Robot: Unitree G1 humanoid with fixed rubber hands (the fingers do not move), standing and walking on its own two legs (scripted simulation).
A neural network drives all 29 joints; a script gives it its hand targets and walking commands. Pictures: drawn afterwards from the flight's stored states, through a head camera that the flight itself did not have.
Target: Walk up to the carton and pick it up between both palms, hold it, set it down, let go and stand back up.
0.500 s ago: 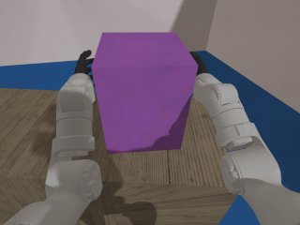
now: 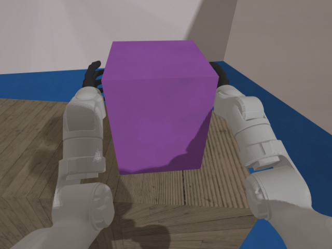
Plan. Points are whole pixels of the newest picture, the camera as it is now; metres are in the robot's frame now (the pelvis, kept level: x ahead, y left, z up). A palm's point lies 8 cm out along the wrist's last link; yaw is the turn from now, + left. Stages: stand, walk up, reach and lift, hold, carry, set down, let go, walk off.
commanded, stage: hold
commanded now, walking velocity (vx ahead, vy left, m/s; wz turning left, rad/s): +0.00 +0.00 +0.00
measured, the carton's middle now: (157, 105) +0.38 +0.01 +0.21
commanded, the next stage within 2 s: none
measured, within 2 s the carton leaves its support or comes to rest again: neither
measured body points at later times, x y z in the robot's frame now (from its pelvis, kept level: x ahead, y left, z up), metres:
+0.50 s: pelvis -0.01 +0.00 +0.00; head -0.08 +0.02 +0.44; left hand +0.39 +0.16 +0.26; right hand +0.38 -0.14 +0.26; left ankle +0.04 +0.12 -0.74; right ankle +0.01 -0.12 -0.74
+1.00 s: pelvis +0.01 +0.00 +0.00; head -0.07 +0.02 +0.44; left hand +0.39 +0.16 +0.25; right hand +0.39 -0.14 +0.26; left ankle +0.04 +0.12 -0.74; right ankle +0.01 -0.12 -0.74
